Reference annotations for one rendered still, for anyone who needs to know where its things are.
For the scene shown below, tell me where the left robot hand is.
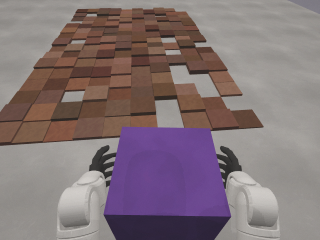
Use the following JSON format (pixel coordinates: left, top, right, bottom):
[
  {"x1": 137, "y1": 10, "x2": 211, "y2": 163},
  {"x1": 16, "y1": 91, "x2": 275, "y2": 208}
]
[{"x1": 89, "y1": 145, "x2": 117, "y2": 187}]

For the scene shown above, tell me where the left robot forearm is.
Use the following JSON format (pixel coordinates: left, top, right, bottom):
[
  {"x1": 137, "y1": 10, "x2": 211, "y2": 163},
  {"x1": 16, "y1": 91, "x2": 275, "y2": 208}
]
[{"x1": 56, "y1": 170, "x2": 107, "y2": 240}]

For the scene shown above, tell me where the carton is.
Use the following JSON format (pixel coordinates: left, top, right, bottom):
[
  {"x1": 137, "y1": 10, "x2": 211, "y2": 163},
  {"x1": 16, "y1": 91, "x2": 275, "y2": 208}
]
[{"x1": 103, "y1": 126, "x2": 232, "y2": 240}]

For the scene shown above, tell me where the right robot hand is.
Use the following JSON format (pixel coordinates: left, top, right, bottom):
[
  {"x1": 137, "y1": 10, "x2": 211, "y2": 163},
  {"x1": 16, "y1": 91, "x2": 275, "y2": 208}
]
[{"x1": 216, "y1": 146, "x2": 242, "y2": 189}]

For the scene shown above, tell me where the right robot forearm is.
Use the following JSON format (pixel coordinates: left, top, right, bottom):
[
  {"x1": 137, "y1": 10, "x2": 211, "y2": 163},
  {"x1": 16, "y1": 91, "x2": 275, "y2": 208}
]
[{"x1": 225, "y1": 171, "x2": 280, "y2": 240}]

